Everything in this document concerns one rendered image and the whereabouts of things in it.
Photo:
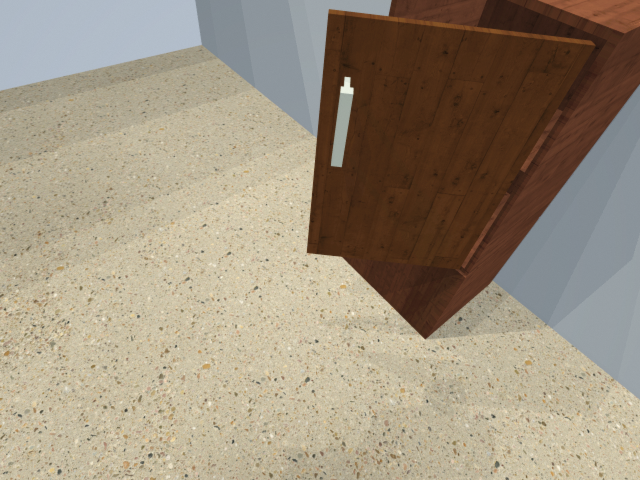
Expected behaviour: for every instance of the cupboard door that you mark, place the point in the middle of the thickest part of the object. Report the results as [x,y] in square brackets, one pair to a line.
[443,117]

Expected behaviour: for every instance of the handle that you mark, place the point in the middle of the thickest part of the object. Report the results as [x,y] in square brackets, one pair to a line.
[342,122]

